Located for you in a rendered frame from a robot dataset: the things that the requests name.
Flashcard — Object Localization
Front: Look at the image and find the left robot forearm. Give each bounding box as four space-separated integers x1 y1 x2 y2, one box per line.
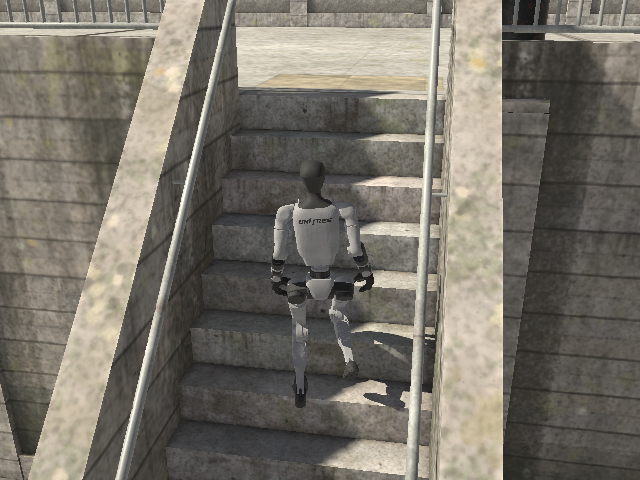
271 246 285 282

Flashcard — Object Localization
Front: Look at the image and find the left robot upper arm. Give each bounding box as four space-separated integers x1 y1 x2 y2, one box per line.
273 204 294 261

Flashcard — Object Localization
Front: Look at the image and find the right robot forearm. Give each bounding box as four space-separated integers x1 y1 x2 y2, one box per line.
353 242 372 277

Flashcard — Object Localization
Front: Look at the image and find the left robot foot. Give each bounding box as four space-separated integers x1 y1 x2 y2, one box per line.
293 375 308 408

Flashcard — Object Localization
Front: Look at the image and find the robot left hand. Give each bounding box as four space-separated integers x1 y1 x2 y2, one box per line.
271 277 291 296

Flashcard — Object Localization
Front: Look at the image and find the right robot upper arm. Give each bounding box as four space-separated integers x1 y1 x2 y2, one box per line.
336 201 363 257

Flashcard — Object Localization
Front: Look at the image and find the robot right hand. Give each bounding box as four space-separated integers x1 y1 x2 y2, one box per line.
353 273 374 292

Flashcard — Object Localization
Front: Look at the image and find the left robot shin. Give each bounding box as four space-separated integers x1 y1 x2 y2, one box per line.
292 324 307 394

